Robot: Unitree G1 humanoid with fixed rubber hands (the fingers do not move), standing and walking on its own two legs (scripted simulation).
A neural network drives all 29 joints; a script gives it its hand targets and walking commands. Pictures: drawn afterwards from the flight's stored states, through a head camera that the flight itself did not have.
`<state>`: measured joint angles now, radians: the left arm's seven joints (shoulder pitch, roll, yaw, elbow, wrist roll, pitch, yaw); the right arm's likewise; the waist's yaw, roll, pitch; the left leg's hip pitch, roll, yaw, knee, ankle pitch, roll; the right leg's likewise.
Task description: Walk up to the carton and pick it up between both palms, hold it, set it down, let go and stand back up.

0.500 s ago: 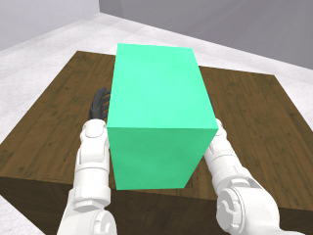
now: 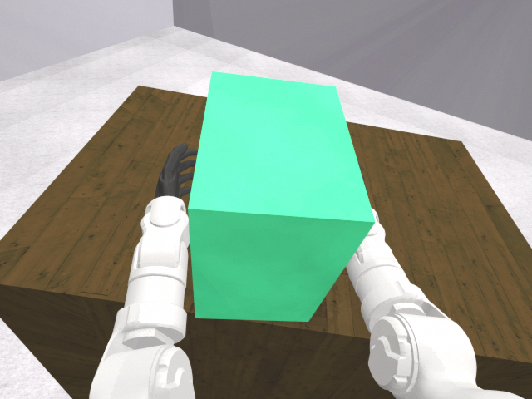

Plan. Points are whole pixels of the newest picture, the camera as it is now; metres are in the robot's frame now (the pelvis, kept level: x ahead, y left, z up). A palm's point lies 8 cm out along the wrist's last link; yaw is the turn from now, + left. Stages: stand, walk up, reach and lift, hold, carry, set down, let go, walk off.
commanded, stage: reach and lift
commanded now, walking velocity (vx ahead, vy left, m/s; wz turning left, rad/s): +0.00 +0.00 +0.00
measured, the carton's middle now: (263, 205) +0.40 +0.04 +0.11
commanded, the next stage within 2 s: none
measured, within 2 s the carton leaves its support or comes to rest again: neither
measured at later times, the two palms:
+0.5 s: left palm (160, 171) +0.37 +0.19 +0.18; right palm (360, 178) +0.40 -0.09 +0.19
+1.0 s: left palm (164, 148) +0.37 +0.18 +0.22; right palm (377, 165) +0.39 -0.10 +0.23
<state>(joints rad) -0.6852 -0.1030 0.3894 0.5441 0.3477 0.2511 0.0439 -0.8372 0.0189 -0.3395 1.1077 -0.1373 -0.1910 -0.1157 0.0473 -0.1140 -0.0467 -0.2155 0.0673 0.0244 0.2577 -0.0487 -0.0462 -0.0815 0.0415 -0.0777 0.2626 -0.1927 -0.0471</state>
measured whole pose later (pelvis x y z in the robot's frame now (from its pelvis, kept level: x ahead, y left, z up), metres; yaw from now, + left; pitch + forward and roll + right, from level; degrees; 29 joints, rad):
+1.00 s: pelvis -0.01 +0.02 +0.00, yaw +1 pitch -6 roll -1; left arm -0.83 0.02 0.28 0.39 0.25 0.74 0.06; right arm -0.96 -0.07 -0.07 0.88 0.24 0.31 -0.21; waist -0.06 -0.09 -0.04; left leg -0.15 0.04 0.02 0.35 -0.10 -0.02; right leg 0.01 0.02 -0.09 0.31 -0.22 -0.01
